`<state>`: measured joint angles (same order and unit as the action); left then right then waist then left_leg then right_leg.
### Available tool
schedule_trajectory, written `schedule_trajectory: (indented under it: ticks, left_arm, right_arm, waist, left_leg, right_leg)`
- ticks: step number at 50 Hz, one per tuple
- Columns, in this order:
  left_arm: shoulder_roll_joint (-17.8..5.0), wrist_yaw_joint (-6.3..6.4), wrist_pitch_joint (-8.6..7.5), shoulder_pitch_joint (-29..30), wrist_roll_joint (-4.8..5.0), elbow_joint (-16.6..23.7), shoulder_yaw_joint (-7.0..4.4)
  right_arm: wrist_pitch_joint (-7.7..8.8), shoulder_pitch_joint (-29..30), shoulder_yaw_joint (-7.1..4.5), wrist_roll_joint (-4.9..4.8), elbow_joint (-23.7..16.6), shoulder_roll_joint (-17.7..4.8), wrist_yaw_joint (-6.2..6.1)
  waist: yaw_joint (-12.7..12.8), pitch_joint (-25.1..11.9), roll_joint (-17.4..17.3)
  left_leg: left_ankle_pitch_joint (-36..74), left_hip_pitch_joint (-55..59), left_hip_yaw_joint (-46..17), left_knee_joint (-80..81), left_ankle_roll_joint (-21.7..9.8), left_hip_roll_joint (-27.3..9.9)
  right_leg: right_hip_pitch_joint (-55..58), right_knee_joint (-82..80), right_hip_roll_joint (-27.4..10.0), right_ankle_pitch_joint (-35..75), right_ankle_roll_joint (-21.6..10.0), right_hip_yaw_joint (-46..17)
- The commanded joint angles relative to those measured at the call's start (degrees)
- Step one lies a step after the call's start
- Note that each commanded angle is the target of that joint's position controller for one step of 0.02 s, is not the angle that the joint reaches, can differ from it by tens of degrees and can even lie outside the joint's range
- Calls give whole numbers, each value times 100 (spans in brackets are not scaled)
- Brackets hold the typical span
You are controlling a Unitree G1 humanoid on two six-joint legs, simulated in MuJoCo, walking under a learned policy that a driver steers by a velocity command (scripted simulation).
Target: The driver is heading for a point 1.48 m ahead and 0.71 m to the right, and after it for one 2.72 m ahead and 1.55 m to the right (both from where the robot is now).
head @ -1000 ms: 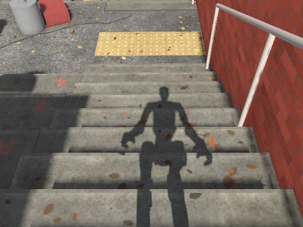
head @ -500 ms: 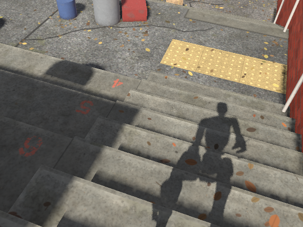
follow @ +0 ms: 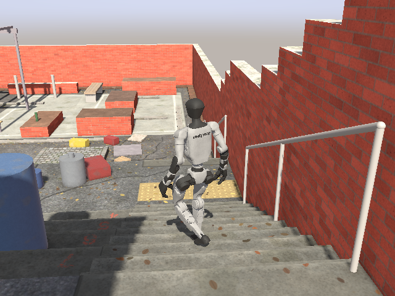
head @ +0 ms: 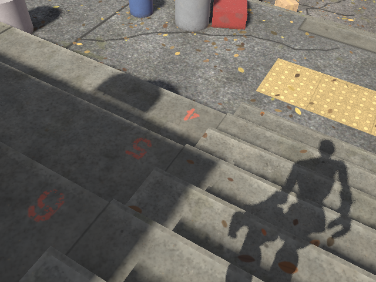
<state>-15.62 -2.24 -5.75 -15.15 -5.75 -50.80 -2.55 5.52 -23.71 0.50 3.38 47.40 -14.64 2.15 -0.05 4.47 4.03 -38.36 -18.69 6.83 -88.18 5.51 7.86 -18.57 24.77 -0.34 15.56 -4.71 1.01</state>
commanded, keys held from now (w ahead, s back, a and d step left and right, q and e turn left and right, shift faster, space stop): e+shift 0.68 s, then shift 0.26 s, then q+shift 0.06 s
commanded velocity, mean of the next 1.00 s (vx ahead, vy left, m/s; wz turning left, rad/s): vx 0.06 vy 0.00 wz -0.72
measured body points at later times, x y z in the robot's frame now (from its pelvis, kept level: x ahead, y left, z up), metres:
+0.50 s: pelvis +0.15 +0.04 -0.01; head +0.16 +0.05 +0.44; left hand +0.41 +0.22 -0.11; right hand +0.15 -0.29 -0.08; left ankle +0.23 +0.13 -0.75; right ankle +0.09 -0.07 -0.64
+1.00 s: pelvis +0.15 +0.00 -0.02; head +0.16 -0.02 +0.43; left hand +0.44 +0.07 -0.11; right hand +0.03 -0.28 -0.13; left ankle +0.25 +0.09 -0.68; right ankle +0.09 -0.05 -0.75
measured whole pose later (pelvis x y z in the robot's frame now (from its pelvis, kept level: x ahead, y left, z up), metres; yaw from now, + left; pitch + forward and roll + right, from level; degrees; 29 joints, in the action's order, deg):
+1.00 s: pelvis +0.15 +0.00 -0.02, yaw -48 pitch +2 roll +0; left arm -17.0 -4.8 -2.7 -13.2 -1.2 -38.9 -2.8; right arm 3.0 -14.0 -2.8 3.8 39.9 -17.6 3.5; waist -0.5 -0.8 -0.6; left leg -18.2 -32.2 0.4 -62.6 6.3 -2.9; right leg -17.2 31.3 3.3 -16.5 -4.2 1.2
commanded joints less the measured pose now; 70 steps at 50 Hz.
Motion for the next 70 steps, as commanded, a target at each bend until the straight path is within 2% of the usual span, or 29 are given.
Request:
schedule_trajectory:
  ticks: [1,3,5,6,9,14,16,17,18,21,28,32,36,37,38,39,41,45,50,51,52,53,55,59,64,67,68,69,70]
  left_arm:
    - [-1391,184,-74,-3541,88,-703,-453]
    - [-1159,13,-127,-656,86,445,-390]
    - [46,-38,-121,-293,291,518,117]
    - [-27,-5,-185,-224,369,703,150]
    - [-858,241,-308,-386,332,931,-56]
    - [-1147,-75,-166,-379,377,1174,-228]
    - [-176,-143,-152,-1066,541,1174,40]
    - [533,-109,-112,-1429,326,1529,301]
    - [-522,-12,46,-715,262,1571,-26]
    - [-549,194,261,-808,127,1190,-25]
    - [-383,-619,369,281,160,1688,121]
    - [-629,-583,437,163,168,1685,-37]
    - [-1053,-214,241,-302,335,1384,-423]
    - [-1924,9,154,-979,333,1365,-611]
    - [-1867,-56,-34,-1254,44,1413,-612]
    - [-1565,-105,-158,-1355,-24,1111,-618]
    - [-1123,-153,-98,-301,484,1266,-505]
    - [-832,-157,174,596,358,1652,-287]
    - [-477,-376,243,932,612,1772,46]
    - [-378,0,546,276,794,1449,3]
    - [-1016,-290,409,288,540,1568,-20]
    - [-1250,-364,386,464,658,1708,-182]
    - [-1597,-169,407,-595,604,1643,-429]
    - [-1059,419,184,-676,329,1532,-388]
    - [-1121,621,-20,746,195,1829,-509]
    - [-948,540,22,812,52,1823,-518]
    - [-335,488,26,738,47,2149,-376]
    - [-124,455,-69,700,288,2565,-229]
    - [-409,469,-50,1186,656,2505,-304]
  right_arm:
    - [-91,869,84,1,-1512,456,392]
    - [-182,231,-94,-339,-1615,-540,226]
    - [-296,673,-25,163,-1637,-467,-184]
    - [-254,596,61,390,-1620,-303,-139]
    - [-347,1138,153,133,-1725,-34,75]
    - [-419,1230,-212,-87,-1641,-734,-35]
    - [-196,671,-506,-283,-1514,-1404,-292]
    - [-178,575,-597,-111,-1573,-1611,-177]
    - [-98,140,-593,154,-1581,-1295,-176]
    - [-146,1627,-400,-408,-1783,-427,-209]
    - [66,1566,-726,-6,-1646,-1160,-751]
    - [158,1197,-933,158,-1593,-1561,-684]
    - [110,1111,-849,98,-1334,-1239,-435]
    - [117,1103,-618,199,-1828,-441,-413]
    - [177,1530,-569,-4,-2030,-569,-407]
    - [144,2177,-584,-238,-2129,-674,-431]
    - [62,1678,-748,-131,-1783,-1305,-497]
    - [-168,728,-516,139,-1147,-895,-207]
    - [-290,233,-333,-97,-648,-457,411]
    - [-669,1158,-167,-489,-933,-186,59]
    - [-332,244,-235,-158,-663,-402,292]
    - [-170,559,-331,-250,-799,-704,236]
    - [-10,1292,-479,-55,-1083,-1354,-87]
    - [-81,1196,-257,91,-898,-578,-369]
    - [-191,641,-230,163,-647,-214,96]
    - [-41,52,-582,-27,-551,-765,301]
    - [93,-692,-820,86,-543,-1637,136]
    - [247,-953,-920,91,-851,-2290,131]
    - [329,-833,-863,176,-692,-1668,184]
  waist:
    - [911,-1792,182]
    - [205,-1173,-488]
    - [-295,-406,-843]
    - [-437,-463,-715]
    - [-361,-611,-601]
    - [-117,-764,17]
    - [41,-1985,-629]
    - [207,-2721,-2516]
    - [-433,-1772,-1230]
    - [262,-943,-1183]
    - [-217,-575,-857]
    - [-310,-610,-1121]
    - [85,-873,-420]
    - [23,-1952,1166]
    - [354,-1791,-108]
    - [607,-932,-182]
    - [167,-819,270]
    - [-374,-905,-162]
    - [-371,-617,-28]
    - [283,-1012,218]
    - [-143,-792,96]
    - [-57,-754,-259]
    - [818,-1118,-317]
    - [776,-621,439]
    - [107,-430,74]
    - [-190,-574,-600]
    - [-273,-974,-1709]
    - [-215,-1737,-1344]
    - [-512,-694,-837]
  left_leg:
    - [-702,-4641,-1552,-3366,1056,-127]
    - [-218,-5384,-2040,-2866,474,-673]
    - [625,-4328,-2070,-1255,194,-1434]
    - [1866,-3182,-1577,-194,132,-1463]
    - [3409,-330,-538,2957,171,-1406]
    - [2655,181,-821,5319,-144,-450]
    - [6359,2210,-2045,5625,-2060,-2175]
    - [7401,3832,-4402,6267,-4055,-3896]
    - [6404,3145,-4509,6520,-3499,-3713]
    - [4911,1059,-2183,7085,-2281,-2763]
    - [3162,400,67,7389,-1564,-2266]
    - [3441,1046,-329,6986,-1546,-3084]
    - [2537,373,110,5390,-884,-2839]
    - [-454,-1224,942,2983,-24,-1531]
    - [-715,-2300,-618,2973,69,-972]
    - [-422,-2842,-916,2653,54,-999]
    - [-13,-2617,-969,1784,9,-1243]
    - [2016,-927,-892,1455,-66,-1029]
    - [1834,-304,-785,3663,292,-1428]
    - [1655,-287,-274,4554,-178,-895]
    - [2721,307,-553,3963,131,-1274]
    - [2821,-184,-656,4960,76,-1276]
    - [3804,-1207,-800,4679,-421,-1106]
    - [646,-2039,-808,3274,-458,-1150]
    - [1970,17,68,4129,-473,-860]
    - [3599,1581,-260,5738,-758,-673]
    - [6679,2776,-2379,6233,-1749,-1817]
    - [7504,3379,-4257,6537,-2781,-3046]
    - [6420,2706,-4084,6694,-2751,-2988]
  right_leg:
    - [5507,1013,-1930,6073,-2577,-3584]
    - [3095,685,-2505,3400,-2794,-4051]
    - [149,-34,-1663,1686,-1977,-3606]
    - [-1014,-149,-618,1041,-1624,-2911]
    - [-2953,-15,459,-177,-809,-1934]
    - [-607,594,-76,-422,-945,-3384]
    - [-672,1950,211,-1585,-250,-3003]
    - [-2971,3027,1351,-5140,486,-1535]
    - [-3484,4110,875,-5601,875,-1345]
    - [-2344,4959,168,-4327,1110,-693]
    - [-1203,3787,-520,-3385,1073,275]
    - [-806,2416,-460,-3636,705,438]
    - [1337,-65,-57,-573,-292,266]
    - [3281,88,-1797,2819,-1877,-1971]
    - [3395,94,-2185,2319,-2298,-2720]
    - [2841,27,-1998,1907,-1849,-2300]
    - [1756,-100,-1860,1453,-1574,-1539]
    - [-394,-506,-1222,-2,-1196,-979]
    - [-433,185,-965,-1329,-344,-733]
    - [620,48,-979,1017,-533,-621]
    - [50,640,-1202,-376,-469,-933]
    - [513,561,-1419,-399,-657,-1215]
    - [1773,559,-1523,-1376,-1153,-1660]
    - [1533,-428,-2907,-1378,-1885,-2321]
    - [-71,-493,-1728,-3229,-515,-32]
    - [-675,1274,-1374,-4254,37,727]
    - [-1872,3323,-408,-5646,605,1013]
    - [-2381,3740,181,-6265,792,-277]
    - [-3000,4119,132,-5835,866,-876]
